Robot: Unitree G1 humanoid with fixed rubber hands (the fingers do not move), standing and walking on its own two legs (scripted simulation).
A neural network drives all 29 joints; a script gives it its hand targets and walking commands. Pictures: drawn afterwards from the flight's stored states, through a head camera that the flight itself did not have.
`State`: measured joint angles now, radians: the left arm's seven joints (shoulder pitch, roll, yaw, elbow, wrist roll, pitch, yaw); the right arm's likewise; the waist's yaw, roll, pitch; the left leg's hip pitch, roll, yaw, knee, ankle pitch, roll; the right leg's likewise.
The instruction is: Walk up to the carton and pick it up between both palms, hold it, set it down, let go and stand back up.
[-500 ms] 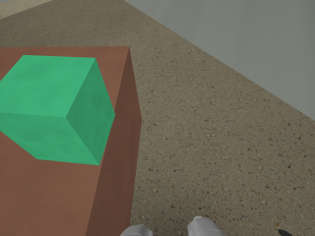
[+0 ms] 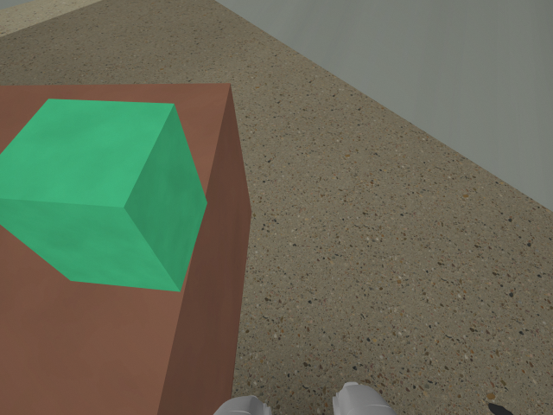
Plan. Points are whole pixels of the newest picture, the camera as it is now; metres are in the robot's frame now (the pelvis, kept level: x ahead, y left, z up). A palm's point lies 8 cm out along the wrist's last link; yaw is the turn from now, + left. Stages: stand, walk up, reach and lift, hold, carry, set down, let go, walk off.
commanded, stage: walk up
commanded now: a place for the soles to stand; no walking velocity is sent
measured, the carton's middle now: (117, 200) +0.43 +0.30 +0.03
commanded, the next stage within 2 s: none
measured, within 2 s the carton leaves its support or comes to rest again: neither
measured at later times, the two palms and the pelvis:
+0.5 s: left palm out of the picture +0.04 +0.33 -0.11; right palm out of the picture +0.08 -0.29 -0.11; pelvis +0.00 +0.01 +0.00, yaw +0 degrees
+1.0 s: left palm out of the picture +0.04 +0.32 -0.11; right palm out of the picture +0.08 -0.30 -0.12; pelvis +0.00 +0.00 +0.00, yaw +0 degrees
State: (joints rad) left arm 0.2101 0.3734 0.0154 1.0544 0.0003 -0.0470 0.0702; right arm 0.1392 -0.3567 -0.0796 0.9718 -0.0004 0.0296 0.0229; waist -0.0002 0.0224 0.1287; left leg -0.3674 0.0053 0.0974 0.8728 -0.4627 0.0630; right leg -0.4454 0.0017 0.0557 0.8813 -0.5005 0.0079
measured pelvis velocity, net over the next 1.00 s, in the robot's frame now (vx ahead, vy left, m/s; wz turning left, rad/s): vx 0.00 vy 0.00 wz -0.01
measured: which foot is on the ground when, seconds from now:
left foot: down 0.00-1.00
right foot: down 0.00-1.00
